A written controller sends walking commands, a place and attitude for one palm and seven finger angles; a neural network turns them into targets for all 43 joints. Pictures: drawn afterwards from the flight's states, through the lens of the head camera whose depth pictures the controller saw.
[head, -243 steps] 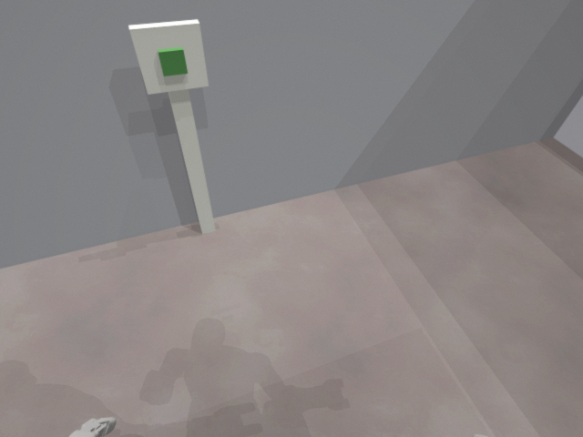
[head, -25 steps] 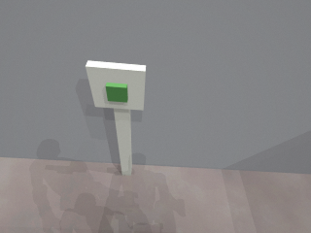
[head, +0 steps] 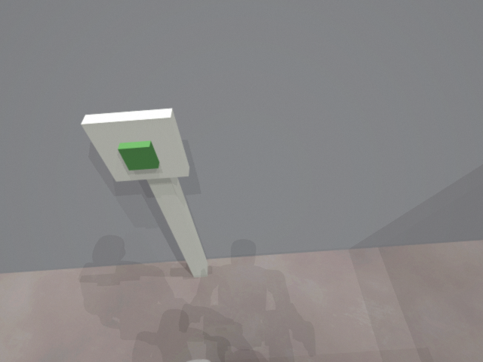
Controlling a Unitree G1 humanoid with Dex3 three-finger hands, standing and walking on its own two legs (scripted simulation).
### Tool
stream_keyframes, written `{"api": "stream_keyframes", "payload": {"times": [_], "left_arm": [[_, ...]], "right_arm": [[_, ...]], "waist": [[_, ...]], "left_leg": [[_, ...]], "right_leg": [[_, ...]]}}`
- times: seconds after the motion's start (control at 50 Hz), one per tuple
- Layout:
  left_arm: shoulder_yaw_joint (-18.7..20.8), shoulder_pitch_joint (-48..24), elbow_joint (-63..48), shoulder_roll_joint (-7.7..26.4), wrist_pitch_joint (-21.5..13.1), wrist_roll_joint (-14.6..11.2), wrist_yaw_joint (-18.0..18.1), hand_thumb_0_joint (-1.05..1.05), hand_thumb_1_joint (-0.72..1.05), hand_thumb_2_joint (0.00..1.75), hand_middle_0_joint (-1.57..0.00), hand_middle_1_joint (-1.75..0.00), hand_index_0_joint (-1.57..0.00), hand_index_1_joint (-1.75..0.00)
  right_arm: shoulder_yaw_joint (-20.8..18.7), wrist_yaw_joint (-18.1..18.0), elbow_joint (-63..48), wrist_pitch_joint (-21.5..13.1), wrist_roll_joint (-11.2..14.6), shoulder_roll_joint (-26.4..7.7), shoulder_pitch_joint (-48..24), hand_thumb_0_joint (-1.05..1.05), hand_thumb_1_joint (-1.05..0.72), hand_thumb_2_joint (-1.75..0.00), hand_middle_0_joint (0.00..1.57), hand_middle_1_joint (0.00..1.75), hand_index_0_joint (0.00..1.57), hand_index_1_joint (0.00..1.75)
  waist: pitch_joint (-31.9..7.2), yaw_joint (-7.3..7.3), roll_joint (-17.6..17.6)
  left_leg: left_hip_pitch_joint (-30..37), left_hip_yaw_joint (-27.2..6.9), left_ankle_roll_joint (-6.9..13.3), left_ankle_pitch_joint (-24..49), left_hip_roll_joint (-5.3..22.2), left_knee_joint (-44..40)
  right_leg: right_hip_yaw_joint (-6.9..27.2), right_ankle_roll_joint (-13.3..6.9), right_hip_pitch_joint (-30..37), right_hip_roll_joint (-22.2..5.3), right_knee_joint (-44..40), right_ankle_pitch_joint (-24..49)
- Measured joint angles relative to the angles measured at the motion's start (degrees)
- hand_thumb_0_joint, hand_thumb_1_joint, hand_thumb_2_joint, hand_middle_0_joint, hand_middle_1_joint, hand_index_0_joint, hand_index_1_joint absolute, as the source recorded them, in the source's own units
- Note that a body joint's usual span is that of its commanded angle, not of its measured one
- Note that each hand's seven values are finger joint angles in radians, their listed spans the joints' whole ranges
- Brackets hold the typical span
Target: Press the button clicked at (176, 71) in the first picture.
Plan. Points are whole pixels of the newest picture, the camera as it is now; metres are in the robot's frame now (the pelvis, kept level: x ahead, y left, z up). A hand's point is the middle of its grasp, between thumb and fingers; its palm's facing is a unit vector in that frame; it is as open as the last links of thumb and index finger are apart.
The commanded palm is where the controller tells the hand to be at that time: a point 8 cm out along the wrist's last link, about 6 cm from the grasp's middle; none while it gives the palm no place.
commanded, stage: come to a stop and stand still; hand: left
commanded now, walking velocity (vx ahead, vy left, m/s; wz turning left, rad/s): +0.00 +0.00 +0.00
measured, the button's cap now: (139, 154) +0.52 +0.24 +0.03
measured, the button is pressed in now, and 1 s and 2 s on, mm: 0 0 0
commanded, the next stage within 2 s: look again from close up in 0.60 s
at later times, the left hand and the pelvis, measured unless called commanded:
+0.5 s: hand out of the picture -0.05 +0.16 -0.17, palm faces +0.07 -0.98 -0.17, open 7.3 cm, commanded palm none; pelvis -0.02 -0.01 +0.01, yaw +0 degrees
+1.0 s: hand out of the picture +0.00 +0.18 -0.17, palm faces +0.03 -0.98 -0.22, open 7.3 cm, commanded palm none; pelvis -0.01 +0.00 +0.00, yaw +1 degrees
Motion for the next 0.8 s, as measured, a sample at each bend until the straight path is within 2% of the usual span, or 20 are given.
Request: {"api": "stream_keyframes", "payload": {"times": [0.04, 0.08, 0.16, 0.2, 0.28, 0.38, 0.7, 0.8], "left_arm": [[-0.07, 0.40, 0.42, -0.59, -0.04, -0.16, 0.18, 0.00, 0.91, 0.90, -0.20, -0.30, -0.20, -0.30], [0.08, 0.59, 0.72, -0.52, -0.18, -0.21, 0.34, 0.00, 0.92, 0.90, -0.20, -0.30, -0.20, -0.30], [0.11, 1.00, 1.54, -0.17, -0.66, -0.47, 0.22, 0.00, 0.93, 0.90, -0.21, -0.30, -0.21, -0.30], [0.29, 1.05, 2.59, 0.20, -0.62, -1.01, 0.32, 0.00, 0.93, 0.90, -0.21, -0.30, -0.21, -0.30], [0.39, 2.35, 4.84, 1.36, -0.09, -1.31, 0.22, 0.00, 0.94, 0.90, -0.20, -0.30, -0.20, -0.30], [-0.46, 4.64, 7.38, 0.81, -0.05, -1.11, -0.23, 0.00, 0.92, 0.90, -0.20, -0.30, -0.20, -0.30], [-1.50, 9.01, 10.33, -1.99, -1.14, -1.18, 0.05, 0.00, 0.91, 0.90, -0.20, -0.30, -0.20, -0.30], [-2.34, 8.44, 8.74, -2.56, -2.91, -0.71, 0.72, 0.00, 0.91, 0.90, -0.20, -0.30, -0.20, -0.30]], "right_arm": [[0.23, 0.06, 0.40, -0.19, 0.12, 0.30, 0.51, 0.00, -0.91, -0.90, 0.19, 0.30, 0.20, 0.29], [0.51, 0.09, 0.91, -0.45, 0.25, 0.78, 1.09, 0.00, -0.91, -0.90, 0.19, 0.30, 0.20, 0.29], [1.33, -0.20, 1.95, -1.11, 0.28, 1.78, 1.75, 0.00, -0.91, -0.90, 0.19, 0.30, 0.20, 0.29], [1.76, -0.60, 2.85, -1.93, 0.19, 2.42, 1.86, 0.00, -0.91, -0.90, 0.19, 0.30, 0.20, 0.29], [2.76, -0.87, 4.44, -2.73, -0.13, 3.38, 2.83, 0.01, -0.92, -0.90, 0.19, 0.30, 0.20, 0.29], [3.27, -0.90, 5.00, -2.90, -0.12, 3.32, 3.46, 0.01, -0.92, -0.90, 0.19, 0.30, 0.20, 0.29], [4.41, -0.89, 6.25, -3.75, 0.10, 4.45, 6.28, 0.00, -0.91, -0.90, 0.20, 0.30, 0.20, 0.29], [4.57, -0.01, 3.39, -3.85, -0.31, 3.55, 6.80, 0.00, -0.91, -0.90, 0.20, 0.30, 0.20, 0.29]], "waist": [[-0.41, 0.08, -0.29], [-0.81, 0.38, -0.71], [-1.40, 1.30, -1.71], [-1.34, 1.42, -2.69], [-2.12, 2.62, -5.29], [-2.68, 3.02, -4.94], [-2.33, 2.47, -3.21], [-2.31, 1.39, -1.78]], "left_leg": [[0.21, -0.54, -0.22, 0.78, -0.38, 2.37], [1.85, -0.63, -0.43, 1.16, -0.35, 0.69], [7.87, -0.31, -0.49, 4.44, -0.17, -11.51], [10.79, -0.51, 0.38, 8.14, -0.36, -17.85], [13.10, 0.43, 0.86, 10.08, -0.96, -21.38], [14.94, 0.77, 1.01, 12.14, -1.48, -24.91], [15.37, 1.67, 1.13, 13.19, -1.76, -27.28], [11.33, 1.10, 1.46, 9.85, -1.33, -20.44]], "right_leg": [[-0.43, -0.40, 0.33, 0.39, -1.25, 0.83], [-1.02, -0.77, 0.51, 0.92, -2.26, 1.47], [-2.10, -1.18, -0.09, 2.05, -2.71, 2.21], [-2.55, -0.98, -0.35, 2.17, -2.08, 2.10], [-1.64, -0.35, 1.92, 1.86, -5.96, 4.50], [-1.33, -0.37, 3.47, 1.58, -8.93, 6.26], [-0.44, -0.35, 2.95, 1.49, -9.91, 6.83], [-0.99, -0.33, 0.21, 1.50, -5.55, 4.68]]}}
